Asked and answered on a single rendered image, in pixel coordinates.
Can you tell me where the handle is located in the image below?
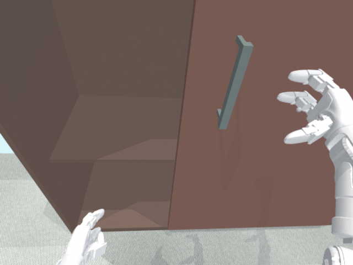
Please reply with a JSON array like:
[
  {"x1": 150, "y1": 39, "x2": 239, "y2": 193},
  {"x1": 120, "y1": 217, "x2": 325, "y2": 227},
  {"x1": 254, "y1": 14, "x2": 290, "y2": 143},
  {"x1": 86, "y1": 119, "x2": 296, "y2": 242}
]
[{"x1": 216, "y1": 35, "x2": 254, "y2": 129}]

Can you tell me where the right robot upper arm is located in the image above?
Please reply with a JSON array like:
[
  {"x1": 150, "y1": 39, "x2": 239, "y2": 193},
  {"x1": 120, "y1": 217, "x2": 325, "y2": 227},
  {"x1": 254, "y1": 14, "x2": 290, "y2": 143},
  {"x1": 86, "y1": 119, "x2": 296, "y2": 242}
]
[{"x1": 322, "y1": 246, "x2": 353, "y2": 265}]

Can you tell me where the right robot forearm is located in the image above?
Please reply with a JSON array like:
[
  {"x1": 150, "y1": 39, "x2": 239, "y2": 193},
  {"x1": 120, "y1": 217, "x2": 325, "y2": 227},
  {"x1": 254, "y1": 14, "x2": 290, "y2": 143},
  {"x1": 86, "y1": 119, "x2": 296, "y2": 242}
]
[{"x1": 325, "y1": 125, "x2": 353, "y2": 247}]

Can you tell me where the wardrobe door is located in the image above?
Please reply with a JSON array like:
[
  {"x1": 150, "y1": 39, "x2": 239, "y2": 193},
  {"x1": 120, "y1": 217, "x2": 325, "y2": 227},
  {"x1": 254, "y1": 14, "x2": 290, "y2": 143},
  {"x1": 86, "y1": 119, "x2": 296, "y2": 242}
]
[{"x1": 168, "y1": 0, "x2": 353, "y2": 230}]

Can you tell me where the robot right hand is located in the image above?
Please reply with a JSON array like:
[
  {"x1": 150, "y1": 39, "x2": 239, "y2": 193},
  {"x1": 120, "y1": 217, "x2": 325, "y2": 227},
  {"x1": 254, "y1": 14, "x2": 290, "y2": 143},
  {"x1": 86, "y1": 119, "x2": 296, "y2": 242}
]
[{"x1": 277, "y1": 69, "x2": 353, "y2": 144}]

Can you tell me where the robot left hand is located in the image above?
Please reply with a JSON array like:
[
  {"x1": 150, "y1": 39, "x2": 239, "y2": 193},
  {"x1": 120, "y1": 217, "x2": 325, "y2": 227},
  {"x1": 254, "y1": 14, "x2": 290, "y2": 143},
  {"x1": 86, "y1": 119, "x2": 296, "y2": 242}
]
[{"x1": 65, "y1": 209, "x2": 107, "y2": 264}]

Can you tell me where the left robot forearm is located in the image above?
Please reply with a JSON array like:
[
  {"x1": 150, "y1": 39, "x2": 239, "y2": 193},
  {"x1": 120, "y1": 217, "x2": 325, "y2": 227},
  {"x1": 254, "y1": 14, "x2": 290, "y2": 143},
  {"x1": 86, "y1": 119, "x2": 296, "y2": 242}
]
[{"x1": 56, "y1": 253, "x2": 84, "y2": 265}]

